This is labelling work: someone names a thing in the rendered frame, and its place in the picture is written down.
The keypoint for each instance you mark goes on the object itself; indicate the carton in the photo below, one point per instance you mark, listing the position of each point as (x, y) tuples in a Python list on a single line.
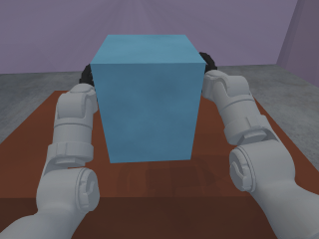
[(148, 89)]

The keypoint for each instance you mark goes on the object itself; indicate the right robot upper arm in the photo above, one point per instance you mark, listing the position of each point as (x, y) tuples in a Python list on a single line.
[(266, 171)]

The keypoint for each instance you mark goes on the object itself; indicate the left robot forearm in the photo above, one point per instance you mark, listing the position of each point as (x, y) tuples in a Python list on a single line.
[(72, 136)]

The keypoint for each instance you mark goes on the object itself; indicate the robot left hand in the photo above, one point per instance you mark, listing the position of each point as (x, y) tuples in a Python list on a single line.
[(87, 77)]

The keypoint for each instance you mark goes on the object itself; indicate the pedestal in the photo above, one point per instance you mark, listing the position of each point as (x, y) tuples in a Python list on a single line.
[(168, 199)]

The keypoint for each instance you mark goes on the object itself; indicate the robot right hand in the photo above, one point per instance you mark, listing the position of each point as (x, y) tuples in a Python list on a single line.
[(210, 62)]

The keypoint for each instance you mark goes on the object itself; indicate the right robot forearm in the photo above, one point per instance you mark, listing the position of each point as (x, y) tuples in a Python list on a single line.
[(243, 122)]

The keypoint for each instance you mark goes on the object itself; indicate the left robot upper arm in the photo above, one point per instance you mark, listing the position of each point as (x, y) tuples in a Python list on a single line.
[(64, 198)]

